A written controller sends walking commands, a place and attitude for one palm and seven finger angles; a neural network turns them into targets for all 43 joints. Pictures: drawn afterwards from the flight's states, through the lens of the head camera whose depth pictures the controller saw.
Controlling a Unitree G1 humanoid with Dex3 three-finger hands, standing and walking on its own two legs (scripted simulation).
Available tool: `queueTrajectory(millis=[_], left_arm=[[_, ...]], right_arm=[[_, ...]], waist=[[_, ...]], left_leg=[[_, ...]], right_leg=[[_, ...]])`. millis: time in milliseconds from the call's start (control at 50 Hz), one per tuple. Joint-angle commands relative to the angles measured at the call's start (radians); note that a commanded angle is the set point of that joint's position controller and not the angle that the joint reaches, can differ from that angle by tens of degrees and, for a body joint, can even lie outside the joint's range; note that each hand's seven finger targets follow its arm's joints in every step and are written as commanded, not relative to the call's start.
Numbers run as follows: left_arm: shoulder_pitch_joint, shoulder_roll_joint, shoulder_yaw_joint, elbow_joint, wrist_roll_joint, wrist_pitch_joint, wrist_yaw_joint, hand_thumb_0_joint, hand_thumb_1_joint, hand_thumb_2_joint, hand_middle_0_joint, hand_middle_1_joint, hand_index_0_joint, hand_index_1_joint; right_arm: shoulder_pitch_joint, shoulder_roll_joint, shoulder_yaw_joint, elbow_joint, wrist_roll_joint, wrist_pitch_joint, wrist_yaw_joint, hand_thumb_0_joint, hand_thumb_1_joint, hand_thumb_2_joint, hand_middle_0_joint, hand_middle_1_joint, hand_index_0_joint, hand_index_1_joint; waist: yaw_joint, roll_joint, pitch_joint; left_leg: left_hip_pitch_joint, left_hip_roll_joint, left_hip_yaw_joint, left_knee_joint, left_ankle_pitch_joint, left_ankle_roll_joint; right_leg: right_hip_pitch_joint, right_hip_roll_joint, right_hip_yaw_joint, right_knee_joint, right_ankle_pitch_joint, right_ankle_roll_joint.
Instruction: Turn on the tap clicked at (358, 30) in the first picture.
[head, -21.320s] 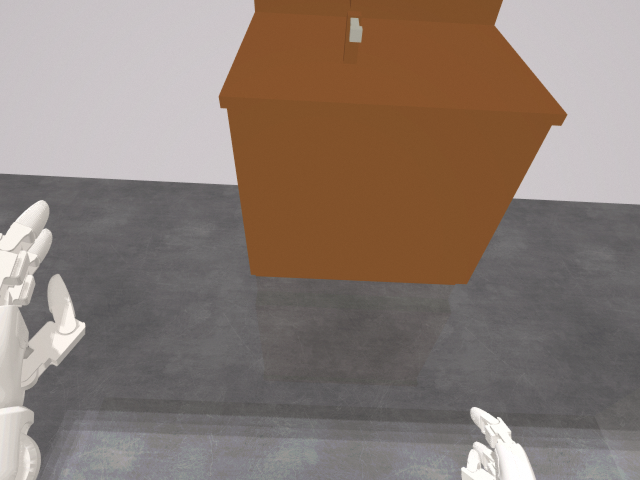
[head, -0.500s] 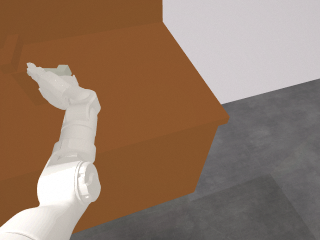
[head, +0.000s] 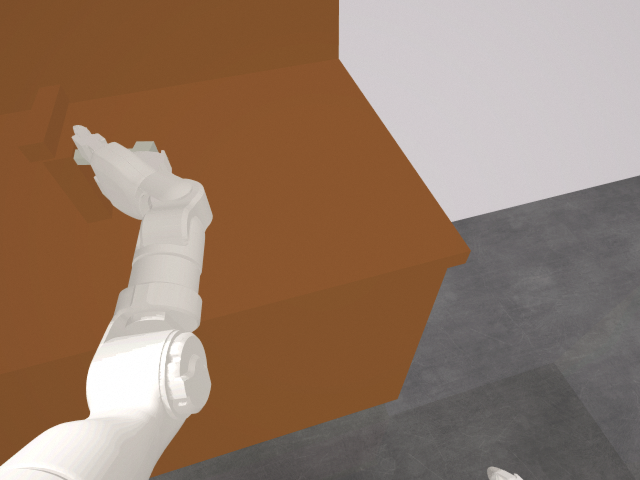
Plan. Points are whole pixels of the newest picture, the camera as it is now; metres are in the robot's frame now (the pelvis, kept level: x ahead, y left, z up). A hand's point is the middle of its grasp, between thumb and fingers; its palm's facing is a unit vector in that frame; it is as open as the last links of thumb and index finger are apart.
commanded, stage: lift the hand up off the lever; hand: left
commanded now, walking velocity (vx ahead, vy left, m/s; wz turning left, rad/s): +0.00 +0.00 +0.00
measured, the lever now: (145, 156) +0.50 +0.24 +0.15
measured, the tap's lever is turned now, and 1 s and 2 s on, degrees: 73 73 73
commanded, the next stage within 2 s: draw the hand back beside the body in 1.60 s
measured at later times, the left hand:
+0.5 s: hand (146, 154) +0.44 +0.21 +0.20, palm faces +0.80 -0.60 -0.07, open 7.8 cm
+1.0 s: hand (144, 144) +0.44 +0.20 +0.21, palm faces +0.80 -0.60 -0.06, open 7.8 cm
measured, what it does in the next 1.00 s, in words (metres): stands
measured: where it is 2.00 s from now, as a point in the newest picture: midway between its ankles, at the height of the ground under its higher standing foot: outside the picture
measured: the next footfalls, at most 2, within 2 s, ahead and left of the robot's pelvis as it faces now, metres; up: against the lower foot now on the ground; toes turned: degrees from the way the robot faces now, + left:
none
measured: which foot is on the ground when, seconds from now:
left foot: down 0.00-1.00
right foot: down 0.00-1.00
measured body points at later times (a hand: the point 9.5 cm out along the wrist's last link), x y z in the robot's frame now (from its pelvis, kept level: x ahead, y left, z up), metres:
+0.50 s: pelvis +0.00 +0.00 +0.01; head +0.01 -0.02 +0.46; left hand +0.39 +0.24 +0.20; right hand +0.16 -0.23 -0.12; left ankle -0.04 +0.14 -0.73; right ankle +0.04 -0.07 -0.73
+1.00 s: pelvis +0.00 +0.00 +0.01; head +0.00 -0.02 +0.46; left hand +0.39 +0.23 +0.22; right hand +0.14 -0.24 -0.12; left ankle -0.04 +0.14 -0.73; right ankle +0.04 -0.07 -0.73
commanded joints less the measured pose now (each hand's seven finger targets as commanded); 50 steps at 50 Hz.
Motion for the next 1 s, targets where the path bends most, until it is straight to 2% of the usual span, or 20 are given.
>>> queueTrajectory(millis=[0, 60, 140, 160, 180, 260, 300, 340, 360, 380, 480, 540, 560, 600, 660, 700, 840, 940, 960, 980], left_arm=[[-0.496, 0.168, -0.084, -0.297, 0.038, -0.04, -0.003, 0.0, 0.9, 0.9, -0.15, -0.15, -0.15, -0.15], [-0.459, 0.194, -0.057, -0.35, 0.04, -0.02, -0.004, 0.0, 0.9, 0.9, -0.15, -0.15, -0.15, -0.15], [-0.444, 0.165, -0.086, -0.391, 0.038, 0.016, -0.009, 0.0, 0.9, 0.9, -0.15, -0.15, -0.15, -0.15], [-0.439, 0.203, -0.055, -0.412, 0.038, 0.018, -0.01, 0.0, 0.9, 0.9, -0.15, -0.15, -0.15, -0.15], [-0.434, 0.161, -0.09, -0.414, 0.035, 0.026, -0.014, 0.0, 0.9, 0.9, -0.15, -0.15, -0.15, -0.15], [-0.394, 0.152, -0.095, -0.422, 0.024, 0.055, -0.028, 0.0, 0.9, 0.9, -0.15, -0.15, -0.15, -0.15], [-0.392, 0.108, -0.131, -0.404, 0.012, 0.073, -0.037, 0.0, 0.9, 0.9, -0.15, -0.15, -0.15, -0.15], [-0.375, 0.11, -0.125, -0.398, 0.001, 0.09, -0.041, 0.0, 0.9, 0.9, -0.15, -0.15, -0.15, -0.15], [-0.358, 0.154, -0.086, -0.392, -0.004, 0.094, -0.043, 0.0, 0.9, 0.9, -0.15, -0.15, -0.15, -0.15], [-0.388, 0.113, -0.128, -0.398, -0.006, 0.098, -0.045, 0.0, 0.9, 0.9, -0.15, -0.15, -0.15, -0.15], [-0.448, 0.143, -0.11, -0.411, 0.004, 0.103, -0.029, 0.0, 0.9, 0.9, -0.15, -0.15, -0.15, -0.15], [-0.49, 0.117, -0.14, -0.423, 0.014, 0.105, -0.021, 0.0, 0.9, 0.9, -0.15, -0.15, -0.15, -0.15], [-0.482, 0.156, -0.106, -0.416, 0.017, 0.103, -0.019, 0.0, 0.9, 0.9, -0.15, -0.15, -0.15, -0.15], [-0.502, 0.121, -0.138, -0.41, 0.016, 0.105, -0.017, 0.0, 0.9, 0.9, -0.15, -0.15, -0.15, -0.15], [-0.481, 0.195, -0.074, -0.394, 0.017, 0.109, -0.016, 0.0, 0.9, 0.9, -0.15, -0.15, -0.15, -0.15], [-0.465, 0.137, -0.113, -0.406, 0.007, 0.117, -0.018, 0.0, 0.9, 0.9, -0.15, -0.15, -0.15, -0.15], [-0.435, 0.142, -0.109, -0.395, -0.008, 0.147, -0.03, 0.0, 0.9, 0.9, -0.15, -0.15, -0.15, -0.15], [-0.492, 0.146, -0.119, -0.424, 0.002, 0.143, -0.021, 0.0, 0.9, 0.9, -0.15, -0.15, -0.15, -0.15], [-0.498, 0.194, -0.087, -0.433, 0.008, 0.139, -0.02, 0.0, 0.9, 0.9, -0.15, -0.15, -0.15, -0.15], [-0.51, 0.162, -0.116, -0.429, 0.008, 0.139, -0.02, 0.0, 0.9, 0.9, -0.15, -0.15, -0.15, -0.15]], right_arm=[[-0.041, -0.11, -0.038, -0.116, 0.001, -0.032, -0.009, 0.0, -0.9, -0.9, 0.2, 0.3, 0.2, 0.3], [-0.055, -0.113, -0.041, -0.121, 0.0, -0.026, -0.014, 0.0, -0.9, -0.9, 0.2, 0.3, 0.2, 0.3], [-0.076, -0.107, -0.036, -0.126, 0.006, -0.025, -0.018, 0.0, -0.9, -0.9, 0.2, 0.3, 0.2, 0.3], [-0.085, -0.108, -0.037, -0.127, 0.008, -0.021, -0.022, 0.0, -0.9, -0.9, 0.2, 0.3, 0.2, 0.3], [-0.091, -0.103, -0.034, -0.131, 0.01, -0.023, -0.023, 0.0, -0.9, -0.9, 0.2, 0.3, 0.2, 0.3], [-0.118, -0.104, -0.033, -0.13, 0.017, -0.021, -0.029, 0.0, -0.9, -0.9, 0.2, 0.3, 0.2, 0.3], [-0.124, -0.101, -0.026, -0.128, 0.023, -0.022, -0.029, 0.0, -0.9, -0.9, 0.2, 0.3, 0.2, 0.3], [-0.133, -0.103, -0.024, -0.128, 0.026, -0.023, -0.033, 0.0, -0.9, -0.9, 0.2, 0.3, 0.2, 0.3], [-0.145, -0.105, -0.026, -0.127, 0.03, -0.018, -0.038, 0.0, -0.9, -0.9, 0.2, 0.3, 0.2, 0.3], [-0.151, -0.099, -0.019, -0.129, 0.033, -0.019, -0.039, 0.0, -0.9, -0.9, 0.2, 0.3, 0.2, 0.3], [-0.167, -0.094, -0.016, -0.12, 0.033, -0.023, -0.04, 0.0, -0.9, -0.9, 0.2, 0.3, 0.2, 0.3], [-0.175, -0.09, -0.014, -0.116, 0.028, -0.023, -0.037, 0.0, -0.9, -0.9, 0.2, 0.3, 0.2, 0.3], [-0.176, -0.093, -0.018, -0.112, 0.027, -0.021, -0.039, 0.0, -0.9, -0.9, 0.2, 0.3, 0.2, 0.3], [-0.178, -0.09, -0.014, -0.115, 0.028, -0.023, -0.037, 0.0, -0.9, -0.9, 0.2, 0.3, 0.2, 0.3], [-0.176, -0.097, -0.018, -0.112, 0.028, -0.016, -0.042, 0.0, -0.9, -0.9, 0.2, 0.3, 0.2, 0.3], [-0.177, -0.09, -0.015, -0.122, 0.03, -0.017, -0.038, 0.0, -0.9, -0.9, 0.2, 0.3, 0.2, 0.3], [-0.186, -0.098, -0.014, -0.123, 0.041, -0.017, -0.038, 0.0, -0.9, -0.9, 0.2, 0.3, 0.2, 0.3], [-0.193, -0.094, -0.013, -0.115, 0.037, -0.028, -0.037, 0.0, -0.9, -0.9, 0.2, 0.3, 0.2, 0.3], [-0.198, -0.099, -0.016, -0.111, 0.038, -0.026, -0.039, 0.0, -0.9, -0.9, 0.2, 0.3, 0.2, 0.3], [-0.2, -0.094, -0.012, -0.113, 0.038, -0.027, -0.038, 0.0, -0.9, -0.9, 0.2, 0.3, 0.2, 0.3]], waist=[[0.013, -0.054, -0.38], [0.032, -0.051, -0.399], [0.03, -0.059, -0.371], [0.044, -0.045, -0.385], [0.037, -0.058, -0.37], [0.045, -0.053, -0.343], [0.038, -0.062, -0.306], [0.039, -0.097, -0.299], [0.049, -0.092, -0.3], [0.043, -0.081, -0.284], [0.049, -0.075, -0.298], [0.042, -0.05, -0.314], [0.05, -0.059, -0.318], [0.043, -0.063, -0.318], [0.058, -0.069, -0.341], [0.055, -0.056, -0.343], [0.053, -0.112, -0.288], [0.052, -0.08, -0.294], [0.061, -0.069, -0.299], [0.056, -0.051, -0.298]], left_leg=[[-0.003, -0.018, 0.052, -0.047, 0.314, 0.02], [0.013, -0.016, 0.053, -0.05, 0.351, 0.017], [0.027, -0.012, 0.062, -0.059, 0.363, 0.015], [0.034, -0.012, 0.054, -0.064, 0.37, 0.013], [0.037, -0.011, 0.058, -0.065, 0.373, 0.014], [0.052, -0.012, 0.053, -0.081, 0.365, 0.009], [0.055, -0.012, 0.055, -0.09, 0.352, 0.007], [0.055, -0.013, 0.057, -0.095, 0.334, 0.013], [0.054, -0.014, 0.052, -0.102, 0.317, 0.014], [0.053, -0.015, 0.052, -0.108, 0.309, 0.013], [0.068, -0.015, 0.047, -0.111, 0.304, 0.01], [0.073, -0.018, 0.052, -0.101, 0.318, 0.005], [0.068, -0.016, 0.043, -0.105, 0.305, 0.004], [0.069, -0.017, 0.048, -0.106, 0.299, 0.005], [0.064, -0.016, 0.044, -0.111, 0.303, 0.007], [0.073, -0.017, 0.053, -0.11, 0.335, 0.004], [0.063, -0.011, 0.054, -0.132, 0.29, 0.015], [0.073, -0.013, 0.056, -0.129, 0.277, 0.016], [0.071, -0.011, 0.048, -0.134, 0.268, 0.014], [0.072, -0.013, 0.052, -0.133, 0.269, 0.014]], right_leg=[[0.384, -0.053, 0.046, -0.048, 0.252, 0.062], [0.416, -0.055, 0.044, -0.042, 0.295, 0.06], [0.424, -0.061, 0.048, -0.056, 0.318, 0.063], [0.438, -0.061, 0.047, -0.053, 0.315, 0.059], [0.432, -0.061, 0.047, -0.055, 0.323, 0.061], [0.428, -0.06, 0.039, -0.067, 0.292, 0.058], [0.409, -0.06, 0.04, -0.081, 0.265, 0.058], [0.415, -0.063, 0.045, -0.096, 0.255, 0.065], [0.419, -0.062, 0.045, -0.102, 0.223, 0.063], [0.409, -0.065, 0.048, -0.108, 0.209, 0.063], [0.403, -0.064, 0.047, -0.114, 0.179, 0.06], [0.404, -0.066, 0.051, -0.111, 0.205, 0.06], [0.404, -0.063, 0.046, -0.111, 0.178, 0.058], [0.399, -0.063, 0.048, -0.112, 0.172, 0.059], [0.429, -0.065, 0.052, -0.112, 0.184, 0.06], [0.437, -0.065, 0.05, -0.105, 0.233, 0.059], [0.426, -0.064, 0.053, -0.138, 0.164, 0.065], [0.416, -0.064, 0.059, -0.146, 0.135, 0.063], [0.418, -0.062, 0.056, -0.145, 0.111, 0.059], [0.416, -0.065, 0.061, -0.145, 0.116, 0.059]])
